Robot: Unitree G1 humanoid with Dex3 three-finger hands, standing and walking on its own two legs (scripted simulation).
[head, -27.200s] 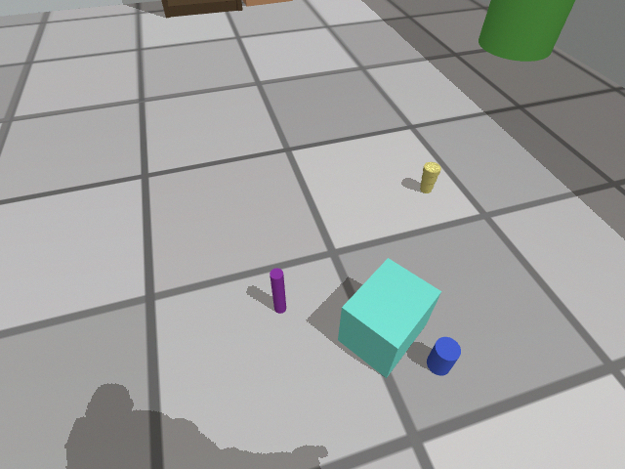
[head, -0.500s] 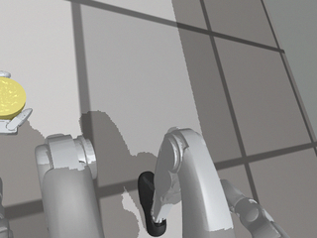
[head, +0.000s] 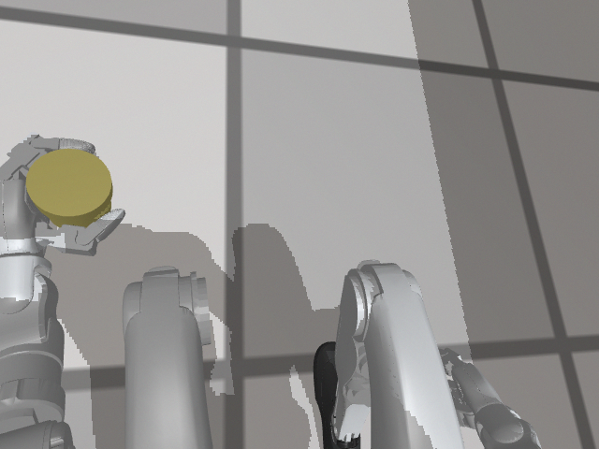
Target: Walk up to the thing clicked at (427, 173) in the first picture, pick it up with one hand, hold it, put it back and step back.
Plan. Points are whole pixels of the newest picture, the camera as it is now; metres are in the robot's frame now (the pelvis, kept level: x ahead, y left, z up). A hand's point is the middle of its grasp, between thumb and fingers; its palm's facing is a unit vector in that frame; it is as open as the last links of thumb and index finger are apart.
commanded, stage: settle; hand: left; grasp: from the side
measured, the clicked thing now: (79, 205) +0.40 +0.28 -0.07
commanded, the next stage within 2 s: lift in 0.76 s
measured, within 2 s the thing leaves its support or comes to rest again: neither
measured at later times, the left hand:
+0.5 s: hand (72, 185) +0.40 +0.26 +0.00, palm faces +0.20 -0.98 -0.04, open 9.8 cm
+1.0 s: hand (63, 173) +0.40 +0.26 +0.02, palm faces +0.20 -0.98 -0.04, open 9.8 cm
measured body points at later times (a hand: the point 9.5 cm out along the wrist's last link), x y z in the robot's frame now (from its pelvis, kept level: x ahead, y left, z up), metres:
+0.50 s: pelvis +0.00 -0.01 +0.03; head +0.19 +0.06 +0.43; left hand +0.38 +0.31 +0.00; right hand +0.18 -0.26 -0.08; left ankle +0.08 +0.13 -0.29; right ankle +0.11 -0.13 -0.29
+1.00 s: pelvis +0.00 +0.00 +0.05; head +0.18 +0.06 +0.46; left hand +0.38 +0.31 +0.03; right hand +0.17 -0.26 -0.07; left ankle +0.08 +0.13 -0.29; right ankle +0.11 -0.13 -0.29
